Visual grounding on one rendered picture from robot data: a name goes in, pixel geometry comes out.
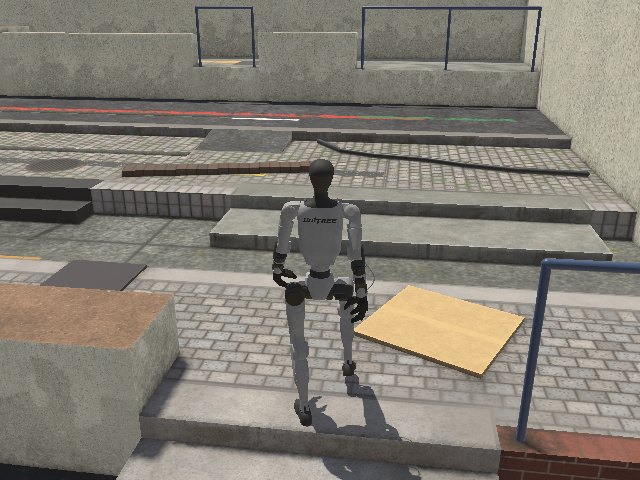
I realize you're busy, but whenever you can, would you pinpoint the left robot upper arm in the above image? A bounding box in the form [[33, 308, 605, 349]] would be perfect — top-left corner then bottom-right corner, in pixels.
[[276, 201, 300, 254]]

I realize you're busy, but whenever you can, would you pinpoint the right robot upper arm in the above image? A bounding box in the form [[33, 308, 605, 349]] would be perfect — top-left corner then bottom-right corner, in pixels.
[[342, 203, 362, 261]]

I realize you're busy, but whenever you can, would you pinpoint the robot left forearm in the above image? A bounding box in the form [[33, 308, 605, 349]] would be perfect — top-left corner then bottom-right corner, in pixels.
[[272, 239, 287, 274]]

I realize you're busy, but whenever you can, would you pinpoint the humanoid robot torso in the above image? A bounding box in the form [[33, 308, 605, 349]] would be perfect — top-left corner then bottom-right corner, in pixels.
[[297, 197, 344, 300]]

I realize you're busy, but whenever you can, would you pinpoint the robot right forearm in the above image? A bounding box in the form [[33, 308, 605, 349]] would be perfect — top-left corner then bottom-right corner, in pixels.
[[351, 246, 368, 298]]

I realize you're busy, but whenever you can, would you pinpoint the robot left hand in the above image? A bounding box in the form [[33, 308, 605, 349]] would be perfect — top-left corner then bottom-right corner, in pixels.
[[273, 269, 297, 288]]

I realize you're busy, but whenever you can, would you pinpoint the robot left shin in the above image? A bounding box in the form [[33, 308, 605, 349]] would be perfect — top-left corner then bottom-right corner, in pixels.
[[291, 343, 309, 412]]

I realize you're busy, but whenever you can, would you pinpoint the robot right hand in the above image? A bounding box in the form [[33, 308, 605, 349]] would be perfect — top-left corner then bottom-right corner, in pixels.
[[344, 294, 368, 323]]

